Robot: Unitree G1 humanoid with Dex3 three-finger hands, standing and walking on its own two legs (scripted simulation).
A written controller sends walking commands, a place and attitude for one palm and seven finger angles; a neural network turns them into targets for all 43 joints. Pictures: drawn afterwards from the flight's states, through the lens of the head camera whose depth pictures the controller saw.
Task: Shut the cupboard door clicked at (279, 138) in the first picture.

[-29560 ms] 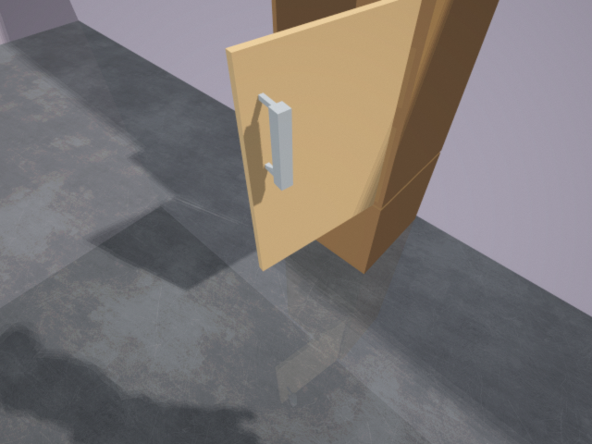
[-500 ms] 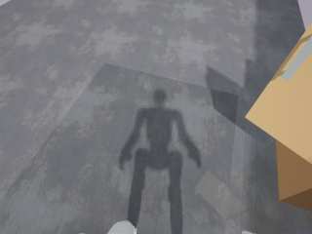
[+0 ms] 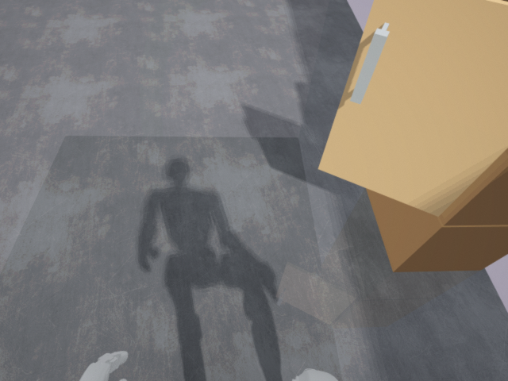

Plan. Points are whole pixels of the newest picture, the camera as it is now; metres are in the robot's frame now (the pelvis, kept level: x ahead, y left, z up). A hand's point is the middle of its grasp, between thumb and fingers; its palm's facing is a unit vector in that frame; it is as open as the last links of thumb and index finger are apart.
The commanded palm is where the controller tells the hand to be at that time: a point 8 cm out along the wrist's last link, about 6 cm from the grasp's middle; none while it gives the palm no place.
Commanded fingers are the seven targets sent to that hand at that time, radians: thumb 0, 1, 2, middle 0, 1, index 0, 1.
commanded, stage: turn to face it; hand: left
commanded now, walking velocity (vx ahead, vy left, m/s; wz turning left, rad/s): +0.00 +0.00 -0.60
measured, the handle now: (370, 64) +0.76 -0.23 +0.08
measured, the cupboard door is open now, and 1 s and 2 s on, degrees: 61 61 61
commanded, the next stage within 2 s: take the last steps up to it in 0.64 s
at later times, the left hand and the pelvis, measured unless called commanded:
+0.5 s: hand (159, 378) +0.14 +0.17 -0.18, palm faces -0.19 -0.97 -0.17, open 7.4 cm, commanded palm none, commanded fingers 0.00 0.90 0.90 -0.20 -0.30 -0.20 -0.30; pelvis +0.03 +0.01 -0.01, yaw -14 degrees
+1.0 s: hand (195, 331) +0.22 +0.12 -0.16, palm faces -0.44 -0.88 -0.19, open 7.4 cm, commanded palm none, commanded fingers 0.00 0.90 0.90 -0.20 -0.30 -0.20 -0.30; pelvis +0.04 -0.01 +0.00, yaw -25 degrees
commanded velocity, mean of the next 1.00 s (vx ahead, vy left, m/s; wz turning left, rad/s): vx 0.08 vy -0.03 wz -0.33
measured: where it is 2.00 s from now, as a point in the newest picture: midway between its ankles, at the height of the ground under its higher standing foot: (297, 359)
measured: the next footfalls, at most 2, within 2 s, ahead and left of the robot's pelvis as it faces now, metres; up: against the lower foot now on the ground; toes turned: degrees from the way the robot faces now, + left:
right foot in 0.08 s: +0.04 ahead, -0.14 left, +0.00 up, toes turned -8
left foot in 0.50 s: +0.10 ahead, +0.10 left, +0.00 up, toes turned -11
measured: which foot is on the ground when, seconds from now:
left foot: down 0.00-0.08, up 0.10-0.48, down 0.50-1.00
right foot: up 0.00-0.06, down 0.08-0.50, up 0.52-0.98, down 1.00-1.00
